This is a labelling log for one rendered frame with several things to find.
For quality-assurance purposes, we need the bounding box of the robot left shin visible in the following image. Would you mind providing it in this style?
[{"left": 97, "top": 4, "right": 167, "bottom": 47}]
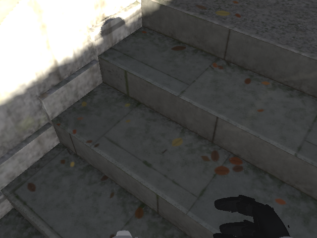
[{"left": 116, "top": 230, "right": 132, "bottom": 237}]

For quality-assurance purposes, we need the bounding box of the robot right hand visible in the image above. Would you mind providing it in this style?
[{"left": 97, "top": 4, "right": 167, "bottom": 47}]
[{"left": 213, "top": 194, "right": 290, "bottom": 238}]

